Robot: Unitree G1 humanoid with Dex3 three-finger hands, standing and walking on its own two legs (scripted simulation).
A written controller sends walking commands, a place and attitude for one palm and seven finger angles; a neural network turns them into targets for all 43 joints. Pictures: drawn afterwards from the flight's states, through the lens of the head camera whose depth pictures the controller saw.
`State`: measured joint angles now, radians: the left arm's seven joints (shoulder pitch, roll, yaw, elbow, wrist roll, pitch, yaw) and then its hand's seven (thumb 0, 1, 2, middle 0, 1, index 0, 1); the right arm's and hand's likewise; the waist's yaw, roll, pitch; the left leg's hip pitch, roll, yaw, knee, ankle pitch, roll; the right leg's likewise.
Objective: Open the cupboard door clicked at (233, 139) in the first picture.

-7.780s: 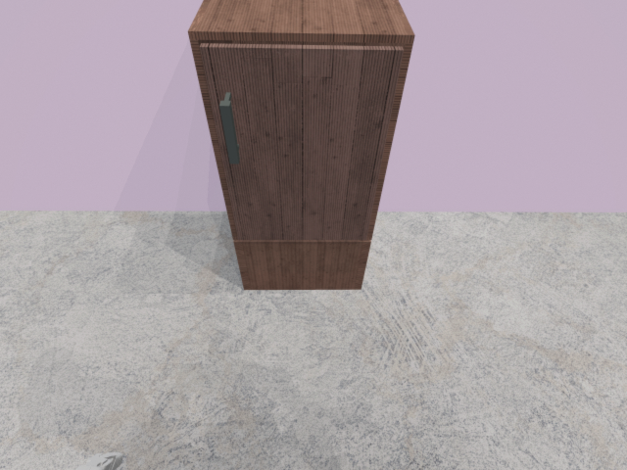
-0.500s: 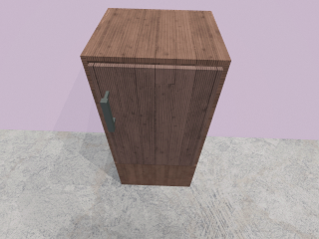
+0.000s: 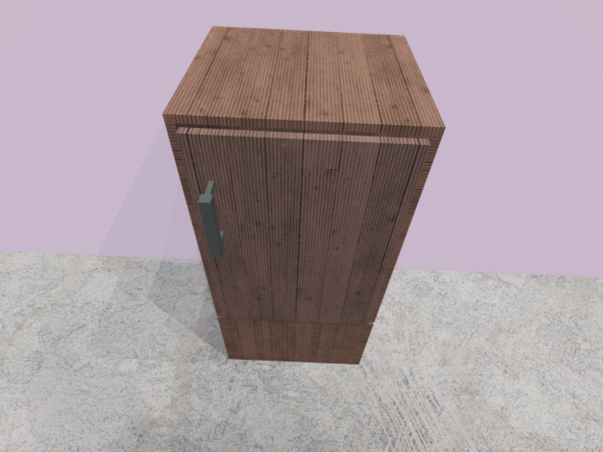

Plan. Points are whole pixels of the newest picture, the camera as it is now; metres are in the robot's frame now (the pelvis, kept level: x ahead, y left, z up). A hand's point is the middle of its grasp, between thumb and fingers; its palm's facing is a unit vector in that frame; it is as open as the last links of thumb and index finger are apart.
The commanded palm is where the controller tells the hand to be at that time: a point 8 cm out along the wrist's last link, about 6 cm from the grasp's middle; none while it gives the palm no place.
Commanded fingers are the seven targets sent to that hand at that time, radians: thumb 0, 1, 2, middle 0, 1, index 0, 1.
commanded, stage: come to a stop and stand still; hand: left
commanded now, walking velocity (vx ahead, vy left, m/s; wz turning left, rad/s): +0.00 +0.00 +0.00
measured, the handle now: (214, 220) +0.51 +0.19 -0.02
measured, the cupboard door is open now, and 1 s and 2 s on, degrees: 0 0 0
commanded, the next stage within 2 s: look again from close up in 0.14 s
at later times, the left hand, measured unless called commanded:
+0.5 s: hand out of the picture -0.03 +0.17 -0.18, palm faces +0.03 -0.99 -0.16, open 7.4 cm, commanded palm none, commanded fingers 0.00 0.90 0.90 -0.20 -0.30 -0.20 -0.30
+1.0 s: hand out of the picture +0.07 +0.21 -0.10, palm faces +0.24 -0.93 -0.26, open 7.3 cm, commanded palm +0.08 +0.23 -0.06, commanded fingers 0.00 0.71 0.82 -0.21 -0.42 -0.21 -0.42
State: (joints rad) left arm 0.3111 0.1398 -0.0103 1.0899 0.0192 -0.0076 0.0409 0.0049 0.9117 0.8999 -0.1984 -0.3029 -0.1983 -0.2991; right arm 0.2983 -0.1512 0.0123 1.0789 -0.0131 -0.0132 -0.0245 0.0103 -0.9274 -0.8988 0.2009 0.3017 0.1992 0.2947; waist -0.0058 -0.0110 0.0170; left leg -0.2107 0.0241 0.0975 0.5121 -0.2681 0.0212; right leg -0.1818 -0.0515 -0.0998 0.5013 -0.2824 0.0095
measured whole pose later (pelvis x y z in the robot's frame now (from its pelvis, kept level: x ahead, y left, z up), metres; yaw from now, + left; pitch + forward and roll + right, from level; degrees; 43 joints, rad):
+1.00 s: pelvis -0.02 +0.01 -0.01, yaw +2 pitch -1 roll +0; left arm 0.58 0.20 0.00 0.30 -0.12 0.03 0.17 0.06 0.96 0.89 -0.20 -0.32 -0.20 -0.32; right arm 0.41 -0.19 0.02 0.89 0.06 -0.22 -0.07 0.03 -0.94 -0.90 0.21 0.30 0.20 0.30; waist -0.04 0.00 -0.02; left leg -0.31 -0.01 0.08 0.57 -0.25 0.04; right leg -0.29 -0.07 -0.08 0.59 -0.30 0.00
